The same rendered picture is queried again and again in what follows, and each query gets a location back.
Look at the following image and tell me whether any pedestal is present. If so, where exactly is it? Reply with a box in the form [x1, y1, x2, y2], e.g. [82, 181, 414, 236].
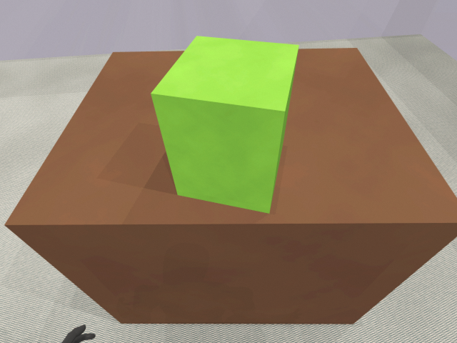
[5, 48, 457, 324]

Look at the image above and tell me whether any carton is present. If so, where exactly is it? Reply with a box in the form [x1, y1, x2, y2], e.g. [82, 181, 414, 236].
[151, 36, 299, 214]

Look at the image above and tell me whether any left robot hand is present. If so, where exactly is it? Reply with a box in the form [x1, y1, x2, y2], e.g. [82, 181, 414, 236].
[62, 324, 96, 343]

